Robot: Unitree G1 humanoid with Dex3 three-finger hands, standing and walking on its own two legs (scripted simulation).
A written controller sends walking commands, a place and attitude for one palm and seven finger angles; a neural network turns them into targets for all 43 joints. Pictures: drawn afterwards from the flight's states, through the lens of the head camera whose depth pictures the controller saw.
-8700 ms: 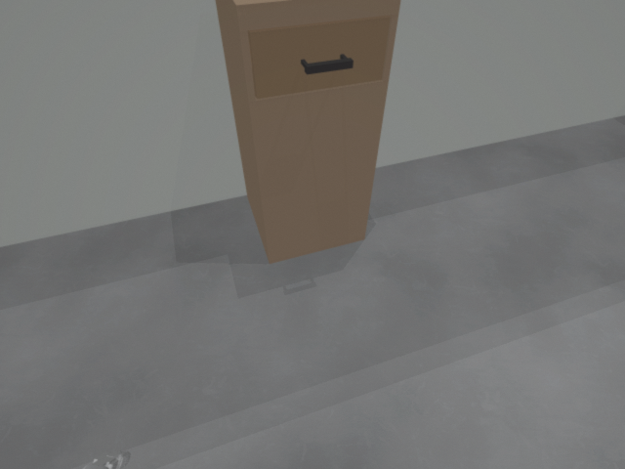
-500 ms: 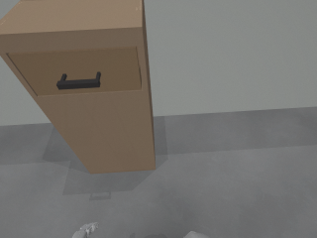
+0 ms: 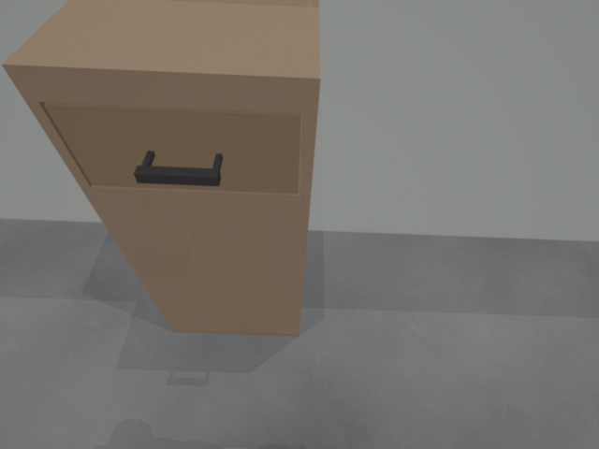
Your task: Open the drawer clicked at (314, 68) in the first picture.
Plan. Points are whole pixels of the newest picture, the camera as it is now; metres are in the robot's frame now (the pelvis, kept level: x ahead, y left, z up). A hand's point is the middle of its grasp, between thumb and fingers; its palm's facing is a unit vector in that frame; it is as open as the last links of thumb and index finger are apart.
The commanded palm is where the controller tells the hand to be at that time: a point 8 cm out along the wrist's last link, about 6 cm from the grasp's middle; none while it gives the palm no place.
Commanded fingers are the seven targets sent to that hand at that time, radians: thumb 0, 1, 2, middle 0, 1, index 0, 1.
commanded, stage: come to a stop and stand still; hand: left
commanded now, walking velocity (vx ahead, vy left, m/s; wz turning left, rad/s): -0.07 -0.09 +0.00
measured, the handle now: (181, 167) +0.51 +0.25 +0.05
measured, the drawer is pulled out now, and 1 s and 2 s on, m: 0.00 0.00 0.00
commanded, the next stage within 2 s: look again from close up in 0.88 s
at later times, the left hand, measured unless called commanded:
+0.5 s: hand out of the picture +0.00 +0.12 -0.18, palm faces +0.03 -0.97 -0.22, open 7.3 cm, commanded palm none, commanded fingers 0.00 0.90 0.90 -0.20 -0.30 -0.20 -0.30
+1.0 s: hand out of the picture -0.09 +0.08 -0.17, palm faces +0.04 -0.98 -0.17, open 7.3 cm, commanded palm none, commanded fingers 0.00 0.90 0.90 -0.20 -0.30 -0.20 -0.30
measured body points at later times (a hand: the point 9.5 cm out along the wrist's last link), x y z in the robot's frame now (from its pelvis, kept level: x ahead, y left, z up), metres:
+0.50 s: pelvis -0.07 -0.06 -0.02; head -0.09 -0.06 +0.43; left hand +0.00 +0.18 -0.16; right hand -0.06 -0.28 -0.17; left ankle +0.01 +0.05 -0.74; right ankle -0.07 -0.16 -0.73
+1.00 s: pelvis -0.08 -0.08 +0.00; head -0.08 -0.08 +0.45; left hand -0.09 +0.13 -0.16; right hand -0.10 -0.29 -0.16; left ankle -0.07 +0.05 -0.74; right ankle -0.07 -0.16 -0.74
